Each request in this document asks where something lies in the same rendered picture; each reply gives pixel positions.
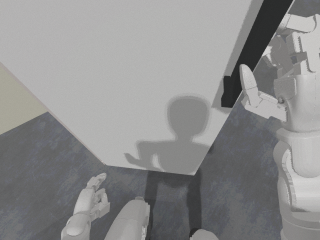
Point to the right robot foot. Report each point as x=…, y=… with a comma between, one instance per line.
x=192, y=232

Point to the right robot forearm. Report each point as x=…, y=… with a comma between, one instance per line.
x=297, y=156

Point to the robot right hand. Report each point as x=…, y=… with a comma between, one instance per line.
x=298, y=84

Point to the left robot thigh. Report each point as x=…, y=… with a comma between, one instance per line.
x=129, y=222

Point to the left robot forearm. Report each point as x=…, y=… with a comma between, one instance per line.
x=77, y=228

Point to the robot left hand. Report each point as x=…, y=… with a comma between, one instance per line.
x=87, y=202

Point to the fridge door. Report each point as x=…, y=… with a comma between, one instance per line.
x=139, y=82

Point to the handle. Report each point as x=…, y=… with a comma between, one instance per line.
x=265, y=25

